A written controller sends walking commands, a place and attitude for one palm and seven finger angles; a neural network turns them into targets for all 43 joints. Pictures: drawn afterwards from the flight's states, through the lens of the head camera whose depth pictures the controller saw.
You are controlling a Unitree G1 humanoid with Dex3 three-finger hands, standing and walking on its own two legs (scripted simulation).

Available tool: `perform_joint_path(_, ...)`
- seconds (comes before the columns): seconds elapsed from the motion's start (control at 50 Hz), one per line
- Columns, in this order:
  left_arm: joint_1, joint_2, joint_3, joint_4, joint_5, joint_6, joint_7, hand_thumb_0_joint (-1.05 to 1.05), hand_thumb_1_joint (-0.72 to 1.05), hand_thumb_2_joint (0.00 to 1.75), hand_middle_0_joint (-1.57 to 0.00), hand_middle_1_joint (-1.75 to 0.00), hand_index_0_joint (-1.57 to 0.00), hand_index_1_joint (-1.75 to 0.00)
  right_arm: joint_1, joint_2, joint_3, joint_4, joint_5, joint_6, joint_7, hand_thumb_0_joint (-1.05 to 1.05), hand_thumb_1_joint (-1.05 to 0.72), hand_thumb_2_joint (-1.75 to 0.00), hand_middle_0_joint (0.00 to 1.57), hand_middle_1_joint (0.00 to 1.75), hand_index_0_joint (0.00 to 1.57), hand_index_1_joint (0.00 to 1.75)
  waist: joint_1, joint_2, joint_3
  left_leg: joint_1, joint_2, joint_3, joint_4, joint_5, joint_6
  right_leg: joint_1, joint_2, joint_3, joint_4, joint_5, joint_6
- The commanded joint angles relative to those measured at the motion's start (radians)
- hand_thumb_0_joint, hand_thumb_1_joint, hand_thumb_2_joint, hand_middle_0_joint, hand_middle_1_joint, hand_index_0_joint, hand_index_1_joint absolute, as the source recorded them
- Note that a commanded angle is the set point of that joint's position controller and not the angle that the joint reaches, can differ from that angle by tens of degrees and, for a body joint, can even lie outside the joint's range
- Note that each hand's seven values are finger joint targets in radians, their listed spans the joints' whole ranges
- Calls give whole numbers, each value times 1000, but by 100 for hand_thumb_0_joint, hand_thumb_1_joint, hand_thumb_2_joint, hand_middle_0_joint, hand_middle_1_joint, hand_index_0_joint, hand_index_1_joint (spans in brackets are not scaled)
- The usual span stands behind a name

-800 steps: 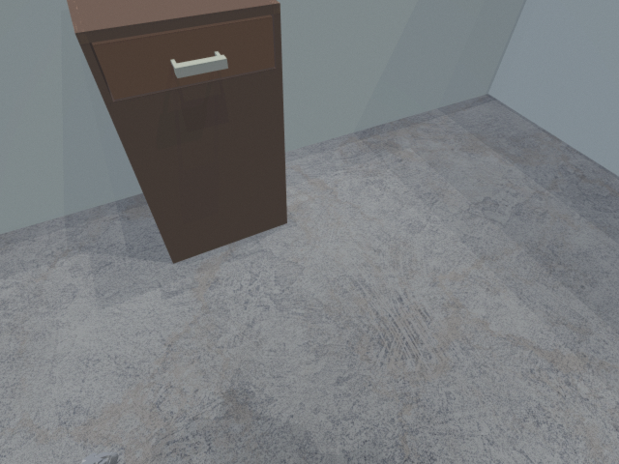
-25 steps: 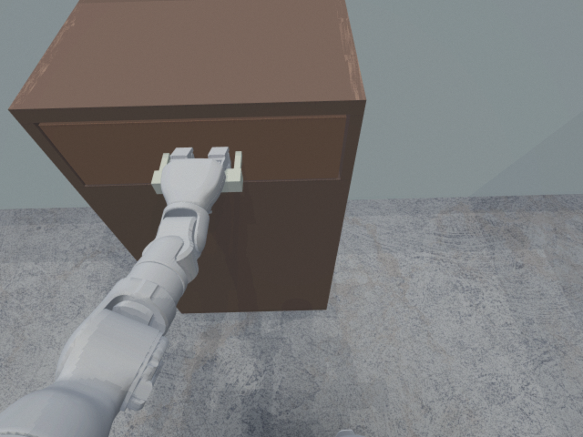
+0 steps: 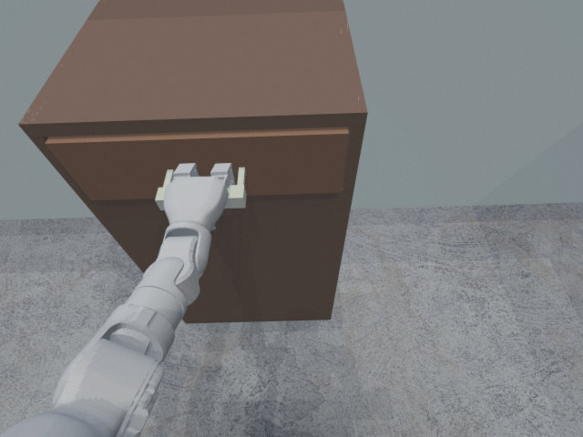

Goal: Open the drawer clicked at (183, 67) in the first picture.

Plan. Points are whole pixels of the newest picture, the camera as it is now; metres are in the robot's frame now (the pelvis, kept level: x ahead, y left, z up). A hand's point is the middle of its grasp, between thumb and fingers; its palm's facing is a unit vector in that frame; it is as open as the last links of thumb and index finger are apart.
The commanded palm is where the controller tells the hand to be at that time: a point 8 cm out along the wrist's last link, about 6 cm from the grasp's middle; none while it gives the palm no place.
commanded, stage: pull the drawer open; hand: left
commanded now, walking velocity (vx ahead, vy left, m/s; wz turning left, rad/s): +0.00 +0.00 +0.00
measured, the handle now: (204, 186) +0.49 +0.14 +0.04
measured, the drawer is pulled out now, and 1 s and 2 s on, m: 0.01 0.14 0.25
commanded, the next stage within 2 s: none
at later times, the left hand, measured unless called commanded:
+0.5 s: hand (202, 258) +0.37 +0.13 +0.01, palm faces +0.00 -0.08 -1.00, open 5.8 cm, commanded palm +0.32 +0.14 +0.07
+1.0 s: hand (196, 295) +0.31 +0.13 +0.01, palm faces +0.00 -0.09 -1.00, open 5.8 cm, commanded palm +0.26 +0.14 +0.07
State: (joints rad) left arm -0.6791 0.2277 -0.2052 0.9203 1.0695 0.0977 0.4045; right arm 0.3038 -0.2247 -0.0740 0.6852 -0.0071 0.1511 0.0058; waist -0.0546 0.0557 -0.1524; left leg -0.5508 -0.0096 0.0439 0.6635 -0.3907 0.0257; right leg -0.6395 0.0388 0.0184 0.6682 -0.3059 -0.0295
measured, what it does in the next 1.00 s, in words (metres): stands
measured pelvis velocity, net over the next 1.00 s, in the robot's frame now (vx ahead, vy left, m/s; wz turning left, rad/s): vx -0.01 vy -0.01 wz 0.00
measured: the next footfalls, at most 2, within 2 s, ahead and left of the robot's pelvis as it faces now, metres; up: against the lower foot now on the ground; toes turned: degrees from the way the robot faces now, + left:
none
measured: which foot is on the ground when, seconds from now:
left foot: down 0.00-1.00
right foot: down 0.00-1.00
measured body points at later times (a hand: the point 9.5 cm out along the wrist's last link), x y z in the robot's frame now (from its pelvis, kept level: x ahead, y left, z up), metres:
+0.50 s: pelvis +0.01 +0.00 +0.01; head +0.05 -0.03 +0.45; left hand +0.36 +0.14 +0.07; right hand +0.18 -0.23 -0.12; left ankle -0.05 +0.10 -0.72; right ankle +0.00 -0.10 -0.72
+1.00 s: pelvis -0.01 -0.01 +0.01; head +0.01 -0.05 +0.45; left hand +0.30 +0.14 +0.07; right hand +0.16 -0.24 -0.11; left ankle -0.05 +0.10 -0.72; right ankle +0.00 -0.10 -0.72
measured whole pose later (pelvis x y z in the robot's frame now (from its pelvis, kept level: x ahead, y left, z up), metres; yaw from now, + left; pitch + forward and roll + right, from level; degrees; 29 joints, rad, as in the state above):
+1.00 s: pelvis -0.01 -0.01 +0.01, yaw +0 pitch +7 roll +1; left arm -0.15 0.22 -0.30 0.36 1.09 0.12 0.34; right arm 0.16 -0.22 -0.04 0.63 0.00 0.15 0.02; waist 0.04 0.05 -0.11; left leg -0.36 -0.01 0.04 0.61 -0.37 0.01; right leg -0.47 0.04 0.02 0.66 -0.31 -0.05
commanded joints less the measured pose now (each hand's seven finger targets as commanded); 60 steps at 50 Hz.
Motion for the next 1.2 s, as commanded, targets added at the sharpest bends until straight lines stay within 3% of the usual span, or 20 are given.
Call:
perform_joint_path(0.0,-202,44,-2,-268,0,-7,20,0,90,90,-40,-135,-40,-135,-8,-123,-38,-112,0,-22,6,0,-90,-90,20,30,20,30,26,-90,-380,168,-3,-11,-25,579,7,334,-8,-26,-21,509,-18)
perform_joint_path(0.04,-156,54,5,-264,4,11,16,0,90,90,-40,-135,-40,-135,-25,-125,-34,-113,4,-14,7,0,-90,-90,20,30,20,30,27,-130,-332,155,-5,-9,-35,545,6,335,-6,-27,-31,498,-17)
perform_joint_path(0.1,-135,79,17,-318,11,27,14,0,90,90,-40,-135,-40,-135,-52,-121,-32,-121,5,-7,3,0,-90,-90,20,30,20,30,44,-99,-344,170,-10,-3,-40,559,6,366,-10,-21,-29,518,-20)
perform_joint_path(0.14,-114,29,-28,-362,11,37,6,0,90,90,-40,-135,-40,-135,-68,-116,-29,-129,6,-3,5,0,-90,-90,20,30,20,30,42,-98,-338,192,-6,-9,-42,588,4,357,-10,-27,-30,524,-20)
perform_joint_path(0.2,-47,42,-17,-427,7,42,-4,0,90,90,-40,-135,-40,-135,-93,-113,-28,-139,8,1,9,0,-90,-90,20,30,20,30,57,-100,-350,221,-4,-11,-38,636,4,381,-13,-23,-26,562,-20)
perform_joint_path(0.26,20,-2,-59,-486,2,46,-17,0,90,90,-40,-135,-40,-135,-122,-106,-25,-152,9,2,16,0,-90,-90,20,30,20,30,58,-102,-323,239,-2,-15,-38,647,2,377,-14,-25,-30,573,-18)
perform_joint_path(0.3,37,18,-45,-510,1,45,-22,0,90,90,-40,-135,-40,-135,-136,-107,-19,-158,11,3,14,0,-90,-90,20,30,20,30,61,-127,-303,229,-5,-15,-46,621,2,384,-15,-22,-34,561,-18)
perform_joint_path(0.42,133,29,-43,-622,17,43,-24,0,90,90,-40,-135,-40,-135,-173,-96,-15,-177,7,-3,21,0,-90,-90,20,30,20,30,87,-97,-327,263,-7,-17,-41,652,-3,408,-17,-17,-24,579,-22)
perform_joint_path(0.54,181,15,-71,-683,23,40,-21,0,90,90,-40,-135,-40,-135,-212,-90,-3,-186,5,-12,24,0,-90,-90,20,30,20,30,87,-107,-260,241,-13,-16,-59,551,-5,393,-20,-10,-39,516,-23)
perform_joint_path(0.58,196,51,-43,-701,29,39,-18,0,90,90,-40,-135,-40,-135,-219,-95,-3,-186,5,-14,24,0,-90,-90,20,30,20,30,95,-101,-265,239,-15,-18,-57,546,-8,399,-20,-2,-37,507,-26)
perform_joint_path(0.64,198,24,-72,-701,26,42,-21,0,90,90,-40,-135,-40,-135,-232,-87,1,-188,5,-19,22,0,-90,-90,20,30,20,30,89,-114,-237,225,-20,-15,-66,464,-5,389,-21,-5,-49,446,-23)
perform_joint_path(0.72,216,80,-19,-685,23,39,-18,0,90,90,-40,-135,-40,-135,-249,-85,9,-184,7,-24,5,0,-90,-90,20,30,20,30,101,-128,-217,193,-29,-8,-84,393,-3,413,-24,11,-63,412,-21)
perform_joint_path(0.76,225,50,-49,-701,21,38,-20,0,90,90,-40,-135,-40,-135,-251,-83,9,-186,7,-29,5,0,-90,-90,20,30,20,30,101,-119,-213,198,-29,-8,-88,383,-3,407,-25,9,-66,394,-21)
perform_joint_path(0.84,309,66,-26,-732,12,27,-24,0,90,90,-40,-135,-40,-135,-259,-82,10,-197,7,-38,5,0,-90,-90,20,30,20,30,120,-121,-225,194,-30,-7,-97,388,-3,439,-27,19,-65,408,-21)
perform_joint_path(0.96,402,55,-35,-804,7,13,-25,0,90,90,-40,-135,-40,-135,-270,-83,8,-213,7,-51,17,0,-90,-90,20,30,20,30,123,-120,-192,190,-26,-6,-105,362,-2,431,-28,27,-74,374,-20)
perform_joint_path(1.0,449,92,8,-840,12,6,-19,0,90,90,-40,-135,-40,-135,-272,-86,7,-217,6,-56,19,0,-90,-90,20,30,20,30,134,-127,-206,189,-25,-6,-107,370,-3,444,-25,33,-69,376,-21)
perform_joint_path(1.02,481,65,-19,-850,11,8,-19,0,90,90,-40,-135,-40,-135,-278,-82,8,-221,5,-58,22,0,-90,-90,20,30,20,30,135,-120,-197,191,-27,-6,-106,369,-3,442,-26,29,-69,380,-21)
perform_joint_path(1.06,504,87,4,-878,15,6,-12,0,90,90,-40,-135,-40,-135,-276,-84,4,-217,5,-64,25,0,-90,-90,20,30,20,30,134,-125,-189,188,-26,-6,-103,367,-3,438,-25,37,-68,385,-21)
perform_joint_path(1.1,511,74,-18,-913,24,8,-7,0,90,90,-40,-135,-40,-135,-287,-84,8,-219,3,-65,30,0,-90,-90,20,30,20,30,130,-80,-180,197,-26,-7,-102,364,-6,418,-24,38,-66,365,-24)
perform_joint_path(1.18,523,77,-19,-907,31,23,-2,0,90,90,-40,-135,-40,-135,-297,-84,11,-214,4,-67,28,0,-90,-90,20,30,20,30,124,-118,-145,191,-27,-9,-100,316,-5,392,-17,32,-79,289,-23)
